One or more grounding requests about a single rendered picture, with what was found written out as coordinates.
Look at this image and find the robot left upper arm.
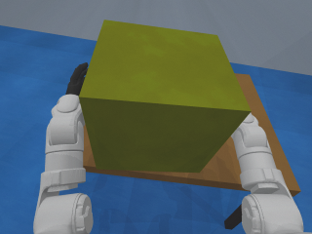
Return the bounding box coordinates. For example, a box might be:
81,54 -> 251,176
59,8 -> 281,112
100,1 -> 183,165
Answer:
34,193 -> 94,234

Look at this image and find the robot left forearm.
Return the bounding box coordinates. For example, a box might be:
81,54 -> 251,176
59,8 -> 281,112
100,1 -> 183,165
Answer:
33,94 -> 86,234

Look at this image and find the table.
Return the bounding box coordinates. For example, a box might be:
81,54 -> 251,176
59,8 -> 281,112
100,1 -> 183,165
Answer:
83,73 -> 301,230

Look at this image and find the robot right forearm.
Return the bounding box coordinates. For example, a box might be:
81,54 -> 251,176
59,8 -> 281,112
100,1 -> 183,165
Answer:
231,113 -> 304,232

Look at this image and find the robot left hand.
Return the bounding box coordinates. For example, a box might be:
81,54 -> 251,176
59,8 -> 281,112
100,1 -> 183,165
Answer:
65,62 -> 89,97

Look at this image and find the robot right upper arm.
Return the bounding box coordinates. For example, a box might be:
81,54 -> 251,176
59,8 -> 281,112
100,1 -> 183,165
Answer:
241,193 -> 312,234

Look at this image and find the carton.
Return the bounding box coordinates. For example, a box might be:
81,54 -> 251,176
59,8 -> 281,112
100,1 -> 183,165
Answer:
79,19 -> 252,173

